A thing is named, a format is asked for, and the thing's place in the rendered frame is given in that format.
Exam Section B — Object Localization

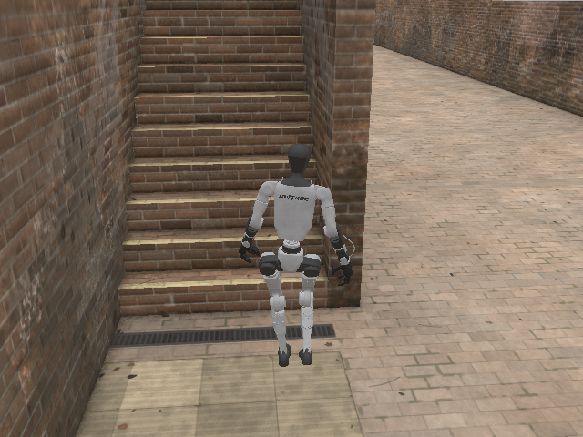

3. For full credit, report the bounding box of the robot shin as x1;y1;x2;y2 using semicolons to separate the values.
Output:
270;297;287;354
301;292;314;353

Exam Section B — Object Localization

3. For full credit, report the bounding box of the robot right forearm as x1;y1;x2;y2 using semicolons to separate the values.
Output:
330;223;350;265

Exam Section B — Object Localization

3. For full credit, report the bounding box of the robot right hand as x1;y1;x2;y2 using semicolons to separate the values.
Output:
332;262;353;286

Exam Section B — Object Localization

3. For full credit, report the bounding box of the robot left forearm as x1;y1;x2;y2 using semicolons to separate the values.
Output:
241;214;258;248

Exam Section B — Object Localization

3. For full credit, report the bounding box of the right robot shin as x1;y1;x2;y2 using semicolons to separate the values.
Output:
301;292;314;353

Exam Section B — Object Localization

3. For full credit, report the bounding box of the robot left hand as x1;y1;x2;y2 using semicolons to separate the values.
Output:
239;243;260;263

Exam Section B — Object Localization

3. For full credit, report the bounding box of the left robot upper arm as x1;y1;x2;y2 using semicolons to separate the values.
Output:
249;181;278;229

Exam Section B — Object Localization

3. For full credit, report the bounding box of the left robot shin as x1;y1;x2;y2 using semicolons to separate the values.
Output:
270;297;287;354

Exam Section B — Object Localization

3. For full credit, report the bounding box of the right robot upper arm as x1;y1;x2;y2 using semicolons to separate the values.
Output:
315;185;338;238

